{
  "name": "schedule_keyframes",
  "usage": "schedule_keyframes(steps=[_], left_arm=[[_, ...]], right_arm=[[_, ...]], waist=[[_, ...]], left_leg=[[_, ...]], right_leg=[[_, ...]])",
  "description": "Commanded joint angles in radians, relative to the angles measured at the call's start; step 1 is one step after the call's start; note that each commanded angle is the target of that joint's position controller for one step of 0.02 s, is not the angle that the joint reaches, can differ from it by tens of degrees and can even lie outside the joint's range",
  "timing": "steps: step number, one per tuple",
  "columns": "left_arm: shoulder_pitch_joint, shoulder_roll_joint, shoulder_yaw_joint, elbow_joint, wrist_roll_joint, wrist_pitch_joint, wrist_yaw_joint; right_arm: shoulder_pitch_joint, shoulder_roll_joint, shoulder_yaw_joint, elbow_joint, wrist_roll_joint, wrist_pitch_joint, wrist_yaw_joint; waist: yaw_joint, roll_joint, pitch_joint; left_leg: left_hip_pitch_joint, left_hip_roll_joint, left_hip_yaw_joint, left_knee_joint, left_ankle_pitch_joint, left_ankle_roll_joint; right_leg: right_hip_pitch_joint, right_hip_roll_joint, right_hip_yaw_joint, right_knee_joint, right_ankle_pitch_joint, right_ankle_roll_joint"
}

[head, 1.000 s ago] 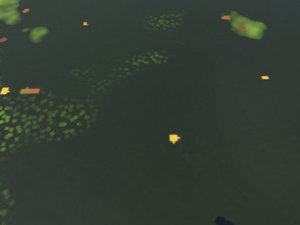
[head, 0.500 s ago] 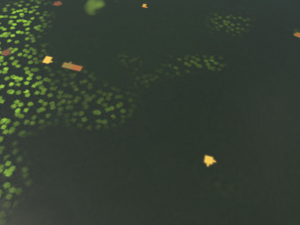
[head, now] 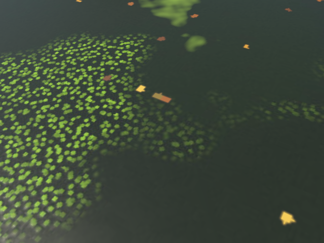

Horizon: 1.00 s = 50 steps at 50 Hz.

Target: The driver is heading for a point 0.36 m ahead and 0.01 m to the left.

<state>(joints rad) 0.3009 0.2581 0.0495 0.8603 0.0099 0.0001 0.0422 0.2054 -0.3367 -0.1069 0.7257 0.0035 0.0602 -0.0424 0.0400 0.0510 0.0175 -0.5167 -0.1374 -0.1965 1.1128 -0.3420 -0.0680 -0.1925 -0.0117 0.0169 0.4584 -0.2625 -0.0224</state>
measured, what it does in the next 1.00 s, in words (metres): steps on the spot: left foot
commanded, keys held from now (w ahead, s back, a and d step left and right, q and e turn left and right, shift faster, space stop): no key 0.88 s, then w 0.12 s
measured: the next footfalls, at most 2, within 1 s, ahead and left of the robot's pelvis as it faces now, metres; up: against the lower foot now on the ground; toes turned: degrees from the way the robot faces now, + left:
left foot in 0.16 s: +0.00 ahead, +0.15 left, +0.00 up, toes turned -4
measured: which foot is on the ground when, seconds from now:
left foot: up 0.00-0.14, down 0.16-1.00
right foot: down 0.00-1.00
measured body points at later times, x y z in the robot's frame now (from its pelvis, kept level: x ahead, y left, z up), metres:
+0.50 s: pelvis -0.02 +0.02 -0.01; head -0.02 +0.03 +0.44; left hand +0.06 +0.30 -0.14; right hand +0.07 -0.23 -0.14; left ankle -0.04 +0.16 -0.74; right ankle -0.01 -0.11 -0.74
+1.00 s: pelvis -0.02 +0.02 -0.01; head -0.01 +0.02 +0.44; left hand +0.01 +0.28 -0.16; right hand +0.02 -0.24 -0.16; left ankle -0.04 +0.15 -0.74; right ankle -0.01 -0.11 -0.74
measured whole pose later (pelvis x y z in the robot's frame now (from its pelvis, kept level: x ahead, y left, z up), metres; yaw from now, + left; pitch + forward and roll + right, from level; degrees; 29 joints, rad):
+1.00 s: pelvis -0.02 +0.02 -0.01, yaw +0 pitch -1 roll +0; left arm 0.25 0.23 0.03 1.06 -0.01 -0.01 0.04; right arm 0.27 -0.23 -0.02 1.03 0.01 -0.01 -0.04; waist 0.01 0.00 0.01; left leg -0.19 -0.01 -0.07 0.56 -0.39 0.01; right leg -0.25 -0.01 0.02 0.59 -0.39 -0.01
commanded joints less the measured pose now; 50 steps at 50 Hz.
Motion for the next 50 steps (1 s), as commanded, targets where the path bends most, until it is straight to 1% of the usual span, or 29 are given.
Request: schedule_keyframes(steps=[1,2,3,4,5,6,7,8,9,10,11,12,13,14,16,18,21,25,29,37,44,45,46,47,48,49,50], left_arm=[[-0.073,0.086,-0.003,-0.071,0.0,-0.023,0.005],[-0.067,0.111,0.001,-0.065,-0.002,-0.02,0.004],[-0.056,0.145,0.009,-0.06,-0.004,-0.014,0.003],[-0.035,0.177,0.017,-0.053,-0.006,-0.007,0.0],[-0.031,0.186,0.02,-0.05,-0.013,-0.002,-0.003],[-0.03,0.181,0.018,-0.044,-0.023,-0.001,-0.007],[-0.008,0.175,0.018,-0.033,-0.029,-0.008,-0.012],[-0.002,0.16,0.012,-0.031,-0.021,-0.025,-0.02],[0.009,0.15,0.01,-0.046,0.002,-0.049,-0.037],[-0.028,0.134,0.008,-0.042,0.001,-0.06,-0.044],[-0.092,0.13,0.006,-0.043,-0.001,-0.06,-0.043],[-0.13,0.108,0.001,-0.045,-0.004,-0.053,-0.039],[-0.142,0.096,-0.001,-0.042,-0.005,-0.039,-0.036],[-0.134,0.098,0.0,-0.037,0.0,-0.028,-0.032],[-0.128,0.096,0.001,-0.023,0.001,-0.015,-0.027],[-0.128,0.098,0.002,-0.008,0.001,-0.01,-0.023],[-0.127,0.104,0.005,0.017,0.0,-0.007,-0.019],[-0.125,0.107,0.006,0.05,-0.001,-0.008,-0.015],[-0.119,0.106,0.005,0.081,-0.003,-0.01,-0.012],[-0.093,0.098,-0.001,0.132,-0.006,-0.011,-0.006],[-0.07,0.086,-0.008,0.162,-0.008,-0.01,-0.003],[-0.053,0.079,-0.009,0.174,-0.01,-0.008,-0.002],[-0.049,0.085,-0.006,0.177,-0.017,-0.006,0.0],[-0.052,0.091,-0.003,0.173,-0.021,-0.006,0.002],[-0.06,0.092,-0.004,0.165,-0.022,-0.012,0.002],[-0.063,0.082,-0.006,0.157,-0.025,-0.024,-0.001],[-0.062,0.07,-0.008,0.154,-0.027,-0.04,-0.006]], right_arm=[[-0.066,-0.008,0.013,-0.064,0.007,-0.021,-0.004],[-0.083,0.006,0.023,-0.067,0.005,-0.023,0.0],[-0.092,0.012,0.029,-0.068,0.007,-0.025,0.004],[-0.088,-0.004,0.027,-0.063,0.012,-0.027,0.006],[-0.062,-0.019,0.023,-0.047,0.017,-0.029,0.008],[-0.025,-0.025,0.022,-0.023,0.018,-0.031,0.009],[0.001,-0.042,0.02,-0.003,0.012,-0.031,0.008],[0.03,-0.076,0.015,0.004,0.005,-0.028,0.0],[0.048,-0.144,0.001,0.013,-0.001,-0.024,-0.008],[0.053,-0.11,0.001,0.034,0.001,-0.022,-0.001],[0.037,-0.055,0.015,0.032,-0.007,-0.024,0.008],[0.028,-0.026,0.023,0.039,-0.016,-0.026,0.011],[0.015,-0.021,0.028,0.043,-0.016,-0.029,0.012],[0.004,-0.024,0.029,0.048,-0.015,-0.034,0.012],[0.002,-0.022,0.034,0.062,-0.014,-0.042,0.012],[-0.001,-0.024,0.038,0.077,-0.013,-0.049,0.011],[0.001,-0.027,0.043,0.101,-0.014,-0.06,0.009],[0.007,-0.025,0.049,0.135,-0.012,-0.068,0.008],[0.012,-0.017,0.056,0.167,-0.011,-0.07,0.008],[0.029,-0.002,0.065,0.226,-0.008,-0.069,0.007],[0.047,0.005,0.072,0.268,-0.007,-0.067,0.005],[0.065,0.009,0.074,0.281,-0.005,-0.065,0.004],[0.07,-0.003,0.069,0.284,0.002,-0.062,0.001],[0.068,-0.018,0.065,0.279,0.006,-0.062,-0.001],[0.068,-0.022,0.063,0.273,0.008,-0.066,-0.001],[0.079,-0.024,0.062,0.271,0.012,-0.076,0.0],[0.096,-0.029,0.059,0.274,0.018,-0.089,0.003]], waist=[[-0.01,-0.22,0.03],[0.0,-0.24,0.022],[0.013,-0.259,0.016],[0.024,-0.27,0.015],[0.019,-0.258,0.015],[-0.003,-0.234,0.017],[-0.008,-0.21,0.01],[-0.01,-0.158,-0.032],[0.025,-0.022,-0.096],[0.0,0.025,-0.137],[-0.028,-0.003,-0.122],[-0.033,-0.009,-0.112],[-0.03,0.005,-0.071],[-0.021,0.016,-0.046],[-0.014,0.014,-0.008],[-0.012,0.009,0.016],[-0.013,-0.005,0.032],[-0.016,-0.026,0.032],[-0.02,-0.037,0.025],[-0.025,-0.043,0.02],[-0.027,-0.046,0.024],[-0.028,-0.043,0.003],[-0.031,-0.038,0.017],[-0.033,-0.03,0.055],[-0.037,-0.026,0.101],[-0.04,-0.015,0.129],[-0.045,0.002,0.138]], left_leg=[[-0.011,0.08,0.024,-0.22,0.001,-0.032],[0.045,0.113,0.075,-0.334,-0.022,-0.04],[0.117,0.125,0.126,-0.427,-0.074,-0.045],[0.166,0.114,0.161,-0.497,-0.116,-0.046],[0.208,0.111,0.175,-0.595,-0.059,-0.037],[0.269,0.113,0.181,-0.743,0.094,-0.021],[0.34,0.129,0.149,-0.828,0.22,0.002],[0.439,0.18,0.09,-0.815,0.359,0.033],[0.531,0.234,0.057,-0.677,0.613,0.071],[0.501,0.212,0.081,-0.645,0.533,0.104],[0.459,0.201,0.08,-0.659,0.449,0.102],[0.423,0.198,0.077,-0.677,0.39,0.093],[0.383,0.19,0.078,-0.688,0.356,0.085],[0.353,0.188,0.077,-0.696,0.316,0.083],[0.303,0.187,0.072,-0.712,0.241,0.08],[0.273,0.186,0.068,-0.724,0.184,0.078],[0.256,0.181,0.067,-0.731,0.14,0.077],[0.259,0.174,0.073,-0.732,0.12,0.079],[0.268,0.165,0.084,-0.729,0.122,0.081],[0.282,0.149,0.108,-0.72,0.151,0.078],[0.281,0.141,0.121,-0.714,0.169,0.074],[0.287,0.131,0.131,-0.718,0.061,0.079],[0.265,0.119,0.135,-0.713,-0.118,0.095],[0.224,0.124,0.12,-0.716,-0.284,0.116],[0.185,0.141,0.093,-0.731,-0.387,0.136],[0.17,0.167,0.057,-0.746,-0.424,0.156],[0.184,0.197,0.013,-0.761,-0.427,0.175]], right_leg=[[0.092,-0.163,0.193,-0.169,0.044,-0.146],[0.105,-0.164,0.188,-0.159,0.074,-0.144],[0.088,-0.17,0.189,-0.148,0.118,-0.146],[0.08,-0.177,0.201,-0.127,0.171,-0.152],[0.081,-0.179,0.211,-0.104,0.235,-0.153],[0.075,-0.174,0.207,-0.083,0.319,-0.141],[0.058,-0.17,0.205,-0.072,0.401,-0.118],[0.019,-0.164,0.192,-0.059,0.437,-0.081],[-0.029,-0.108,0.125,-0.032,0.43,-0.047],[0.0,-0.049,0.049,-0.031,0.318,-0.004],[0.018,-0.031,0.024,-0.008,0.259,0.019],[0.025,-0.027,0.013,0.0,0.226,0.018],[0.017,-0.023,0.011,0.001,0.206,0.018],[0.014,-0.02,0.008,-0.003,0.175,0.02],[0.017,-0.019,0.01,-0.011,0.134,0.02],[0.018,-0.018,0.01,-0.014,0.11,0.025],[0.016,-0.018,0.012,-0.021,0.092,0.032],[0.014,-0.018,0.012,-0.026,0.086,0.038],[0.011,-0.017,0.011,-0.03,0.088,0.04],[0.004,-0.016,0.009,-0.032,0.099,0.036],[0.001,-0.014,0.008,-0.031,0.11,0.031],[0.007,0.0,-0.007,-0.027,0.007,0.027],[-0.017,0.02,-0.023,-0.006,-0.165,0.015],[-0.064,0.026,-0.02,0.005,-0.319,-0.001],[-0.115,0.02,-0.005,0.008,-0.407,-0.017],[-0.146,0.011,0.008,0.018,-0.42,-0.028],[-0.168,0.007,0.011,0.044,-0.385,-0.033]])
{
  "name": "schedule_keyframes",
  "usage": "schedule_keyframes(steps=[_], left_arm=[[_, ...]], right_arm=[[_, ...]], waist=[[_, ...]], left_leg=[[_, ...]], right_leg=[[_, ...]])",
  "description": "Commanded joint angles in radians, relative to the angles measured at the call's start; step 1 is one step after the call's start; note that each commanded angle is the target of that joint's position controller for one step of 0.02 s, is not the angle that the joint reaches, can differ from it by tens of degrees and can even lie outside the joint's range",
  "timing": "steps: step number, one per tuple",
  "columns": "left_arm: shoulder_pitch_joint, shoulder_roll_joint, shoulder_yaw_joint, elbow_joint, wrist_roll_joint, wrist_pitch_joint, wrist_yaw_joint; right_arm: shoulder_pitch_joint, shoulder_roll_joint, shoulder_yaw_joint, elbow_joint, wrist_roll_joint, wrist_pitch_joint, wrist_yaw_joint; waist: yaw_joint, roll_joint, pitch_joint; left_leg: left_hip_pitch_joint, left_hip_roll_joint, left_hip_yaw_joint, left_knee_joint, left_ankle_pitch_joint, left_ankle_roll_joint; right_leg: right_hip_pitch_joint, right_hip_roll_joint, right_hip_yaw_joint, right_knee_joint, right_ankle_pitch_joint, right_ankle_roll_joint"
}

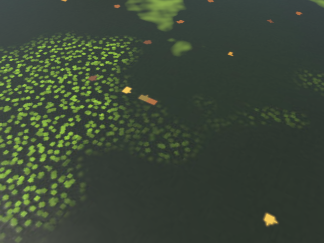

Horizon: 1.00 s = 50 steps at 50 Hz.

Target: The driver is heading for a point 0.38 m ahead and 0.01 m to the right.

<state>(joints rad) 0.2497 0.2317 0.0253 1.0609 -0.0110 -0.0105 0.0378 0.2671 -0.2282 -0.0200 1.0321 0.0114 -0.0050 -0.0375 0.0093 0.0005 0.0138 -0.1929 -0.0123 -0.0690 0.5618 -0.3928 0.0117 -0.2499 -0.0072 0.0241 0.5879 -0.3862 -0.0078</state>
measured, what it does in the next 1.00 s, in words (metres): walks ahead: left foot, then right foot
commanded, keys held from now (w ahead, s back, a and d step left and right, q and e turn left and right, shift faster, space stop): w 0.40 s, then no key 0.60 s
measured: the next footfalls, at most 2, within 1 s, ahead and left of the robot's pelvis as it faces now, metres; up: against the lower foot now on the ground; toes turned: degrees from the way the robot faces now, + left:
left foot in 0.52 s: +0.40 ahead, +0.11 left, +0.00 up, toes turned +1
right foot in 0.90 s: +0.39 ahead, -0.11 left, +0.00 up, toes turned +0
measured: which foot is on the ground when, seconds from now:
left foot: down 0.00-0.14, up 0.16-0.50, down 0.52-1.00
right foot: down 0.00-0.54, up 0.56-0.88, down 0.90-1.00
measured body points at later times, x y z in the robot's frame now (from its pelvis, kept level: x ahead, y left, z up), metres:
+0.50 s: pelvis +0.19 +0.00 -0.01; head +0.23 +0.00 +0.44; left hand +0.07 +0.25 -0.14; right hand +0.44 -0.22 -0.09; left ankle +0.36 +0.12 -0.72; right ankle +0.00 -0.13 -0.73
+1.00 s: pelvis +0.33 +0.02 +0.00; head +0.34 +0.00 +0.45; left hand +0.41 +0.28 -0.12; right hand +0.41 -0.23 -0.14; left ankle +0.36 +0.11 -0.73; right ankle +0.35 -0.11 -0.73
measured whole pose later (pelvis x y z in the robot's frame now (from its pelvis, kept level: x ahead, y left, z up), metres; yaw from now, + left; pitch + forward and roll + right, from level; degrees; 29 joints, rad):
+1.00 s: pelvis +0.33 +0.02 +0.00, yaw -1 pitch +0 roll +1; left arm 0.21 0.22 0.04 0.97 0.01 -0.01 0.04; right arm 0.17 -0.23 -0.01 1.00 -0.01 -0.03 -0.01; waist -0.01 0.02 0.01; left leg -0.25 -0.05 0.06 0.44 -0.20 0.05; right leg -0.28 -0.05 0.02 0.52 -0.24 0.03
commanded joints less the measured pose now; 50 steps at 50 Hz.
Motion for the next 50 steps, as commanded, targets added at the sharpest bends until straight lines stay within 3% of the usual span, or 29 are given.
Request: schedule_keyframes(steps=[1,4,6,7,8,9,10,12,15,19,21,23,24,25,26,27,28,29,30,31,32,35,38,41,44,45,46,48,50], left_arm=[[-0.016,0.085,0.015,-0.052,-0.007,-0.046,-0.009],[-0.008,0.05,0.01,-0.063,-0.018,-0.084,-0.032],[0.092,0.059,0.014,-0.031,-0.023,-0.097,-0.04],[0.179,0.098,0.026,0.0,-0.021,-0.103,-0.041],[0.315,0.199,0.056,0.042,-0.027,-0.107,-0.044],[0.407,0.236,0.062,0.055,-0.01,-0.112,-0.054],[0.351,0.175,0.043,0.04,0.005,-0.119,-0.057],[0.276,0.129,0.027,0.008,0.006,-0.118,-0.061],[0.27,0.066,0.002,0.0,0.007,-0.087,-0.049],[0.223,0.141,0.012,-0.041,0.009,-0.077,-0.015],[0.247,0.17,0.024,-0.031,-0.004,-0.082,-0.011],[0.246,0.166,0.028,-0.024,-0.006,-0.076,-0.009],[0.234,0.172,0.032,-0.028,-0.002,-0.07,-0.009],[0.216,0.168,0.032,-0.035,0.003,-0.061,-0.009],[0.209,0.159,0.028,-0.046,0.008,-0.055,-0.011],[0.236,0.121,0.014,-0.073,0.032,-0.053,-0.012],[0.443,-0.035,-0.026,-0.042,0.026,-0.06,-0.022],[0.426,0.06,-0.001,-0.017,0.002,-0.07,-0.027],[0.295,0.105,0.013,-0.056,-0.019,-0.071,-0.026],[0.211,0.113,0.017,-0.076,-0.015,-0.066,-0.014],[0.185,0.113,0.025,-0.081,-0.003,-0.054,-0.002],[0.215,0.054,0.024,-0.084,0.007,-0.022,0.01],[0.14,0.045,0.017,-0.113,0.017,-0.003,0.02],[0.082,0.08,0.027,-0.122,0.015,0.02,0.015],[0.047,0.086,0.031,-0.125,0.038,0.023,0.012],[0.038,0.106,0.032,-0.135,0.04,0.019,0.015],[0.005,0.187,0.05,-0.129,0.023,0.016,0.017],[-0.009,0.109,0.039,-0.11,0.022,-0.001,0.008],[-0.038,0.09,0.035,-0.107,0.023,-0.017,0.002]], right_arm=[[0.058,-0.147,-0.032,-0.027,0.015,-0.035,0.002],[0.071,-0.18,-0.045,-0.028,0.019,-0.052,0.014],[-0.028,-0.162,-0.037,-0.07,0.023,-0.056,0.018],[-0.09,-0.123,-0.026,-0.102,0.024,-0.065,0.02],[-0.123,-0.068,-0.014,-0.135,0.013,-0.085,0.02],[-0.133,-0.084,-0.017,-0.157,0.014,-0.109,0.019],[-0.128,-0.111,-0.024,-0.158,0.026,-0.121,0.028],[-0.14,-0.102,-0.025,-0.157,0.034,-0.13,0.044],[-0.188,-0.079,-0.029,-0.18,0.017,-0.124,0.063],[-0.331,-0.025,-0.002,-0.246,0.01,-0.107,0.074],[-0.361,-0.063,-0.008,-0.267,0.015,-0.099,0.074],[-0.341,-0.107,-0.024,-0.273,0.013,-0.098,0.072],[-0.283,-0.134,-0.037,-0.259,0.008,-0.1,0.07],[-0.156,-0.159,-0.054,-0.216,0.004,-0.101,0.067],[-0.035,-0.185,-0.068,-0.176,0.002,-0.098,0.062],[0.088,-0.25,-0.08,-0.15,-0.02,-0.093,0.053],[0.111,-0.3,-0.077,-0.134,-0.036,-0.084,0.062],[0.079,-0.227,-0.064,-0.142,-0.019,-0.077,0.071],[-0.049,-0.184,-0.05,-0.162,-0.003,-0.078,0.07],[-0.141,-0.14,-0.035,-0.176,-0.001,-0.08,0.069],[-0.18,-0.115,-0.025,-0.176,-0.01,-0.086,0.071],[-0.208,-0.092,-0.015,-0.14,-0.045,-0.096,0.072],[-0.214,-0.129,-0.022,-0.125,-0.045,-0.09,0.053],[-0.204,-0.156,-0.027,-0.116,-0.028,-0.063,0.038],[-0.174,-0.102,-0.006,-0.092,-0.016,-0.05,0.034],[-0.139,-0.089,0.0,-0.079,-0.02,-0.048,0.034],[-0.075,-0.103,-0.009,-0.075,-0.02,-0.044,0.032],[-0.094,-0.111,-0.011,-0.071,-0.024,-0.031,0.018],[-0.078,-0.103,-0.009,-0.057,-0.023,-0.024,0.011]], waist=[[-0.023,0.079,0.138],[-0.007,0.176,0.124],[0.062,0.14,0.141],[0.097,0.042,0.14],[0.126,-0.207,0.106],[0.149,-0.309,0.063],[0.101,-0.172,0.078],[0.066,-0.082,0.091],[0.054,-0.094,0.09],[0.053,-0.102,0.116],[0.045,-0.121,0.134],[0.01,-0.122,0.116],[-0.026,-0.132,0.064],[-0.087,-0.135,-0.021],[-0.144,-0.122,-0.097],[-0.161,0.013,-0.224],[-0.058,0.312,-0.442],[-0.079,0.199,-0.439],[-0.056,0.14,-0.239],[-0.031,0.04,-0.151],[-0.01,0.03,-0.106],[0.054,0.077,-0.09],[0.047,0.093,-0.103],[0.033,0.084,-0.098],[0.044,0.049,-0.012],[0.03,0.014,0.013],[-0.039,-0.097,0.045],[-0.022,-0.116,0.041],[-0.03,-0.113,0.014]], left_leg=[[-0.108,0.108,-0.169,-0.231,-0.377,0.118],[-0.073,0.226,-0.355,-0.325,-0.383,0.187],[-0.188,0.173,-0.268,-0.261,-0.276,0.15],[-0.279,0.084,-0.133,-0.114,-0.141,0.097],[-0.436,-0.041,0.054,0.206,-0.003,0.024],[-0.611,-0.054,0.037,0.464,-0.142,0.005],[-0.692,-0.001,-0.023,0.607,-0.151,0.027],[-0.773,0.072,0.005,0.666,-0.023,0.062],[-0.692,0.114,0.064,0.519,0.113,0.045],[-0.393,0.048,0.136,0.132,0.344,-0.005],[-0.31,0.032,0.124,0.047,0.405,0.001],[-0.254,0.012,0.107,-0.022,0.435,0.024],[-0.18,-0.009,0.111,-0.026,0.436,0.041],[-0.04,-0.035,0.118,-0.023,0.455,0.063],[0.123,-0.02,0.114,-0.047,0.533,0.085],[0.394,0.169,-0.078,0.016,0.806,0.139],[0.637,0.454,-0.472,-0.047,0.979,0.351],[0.505,0.414,-0.545,-0.163,0.812,0.347],[0.329,0.367,-0.372,-0.191,0.718,0.299],[0.178,0.315,-0.264,-0.226,0.689,0.256],[0.057,0.285,-0.191,-0.251,0.723,0.24],[-0.139,0.219,-0.063,-0.303,0.747,0.235],[-0.168,0.21,-0.036,-0.318,0.627,0.245],[-0.205,0.205,-0.071,-0.364,0.189,0.219],[-0.277,0.147,-0.071,-0.353,-0.106,0.129],[-0.276,0.115,-0.058,-0.317,-0.128,0.087],[-0.246,0.046,0.004,-0.297,-0.078,0.057],[-0.101,0.025,0.05,-0.223,0.042,0.04],[-0.057,0.026,0.057,-0.189,0.138,0.049]], right_leg=[[-0.136,0.006,-0.006,-0.044,-0.207,-0.046],[-0.129,0.028,-0.055,0.065,-0.043,-0.055],[0.036,0.017,-0.024,-0.06,-0.034,-0.088],[0.148,-0.032,0.09,-0.152,-0.054,-0.111],[0.332,-0.17,0.364,-0.276,-0.019,-0.184],[0.459,-0.351,0.668,-0.364,0.114,-0.277],[0.472,-0.369,0.654,-0.338,0.177,-0.275],[0.472,-0.324,0.471,-0.343,0.285,-0.235],[0.391,-0.236,0.255,-0.406,0.442,-0.176],[0.122,-0.157,0.094,-0.503,0.374,-0.161],[0.113,-0.189,0.095,-0.523,0.395,-0.16],[0.188,-0.204,0.074,-0.445,0.62,-0.128],[0.227,-0.201,0.057,-0.355,0.801,-0.103],[0.238,-0.178,0.036,-0.219,0.941,-0.075],[0.192,-0.137,0.016,-0.049,0.947,-0.041],[-0.004,-0.07,-0.004,0.234,0.601,-0.004],[-0.224,0.103,0.031,0.641,-0.274,0.044],[-0.231,0.081,0.153,0.764,-0.272,0.039],[-0.305,0.026,0.093,0.769,-0.211,0.034],[-0.29,-0.026,0.057,0.717,-0.132,0.035],[-0.241,-0.056,0.055,0.663,-0.082,0.039],[-0.059,-0.086,0.046,0.477,-0.03,0.039],[-0.005,-0.084,0.027,0.22,0.006,0.049],[0.071,-0.063,0.005,0.078,0.159,0.041],[0.151,-0.063,0.006,-0.099,0.231,0.005],[0.151,-0.111,0.056,-0.168,0.26,-0.015],[0.069,-0.113,0.067,-0.167,0.168,-0.042],[-0.05,-0.081,0.053,-0.217,0.037,-0.028],[-0.028,-0.074,0.047,-0.213,0.157,-0.005]])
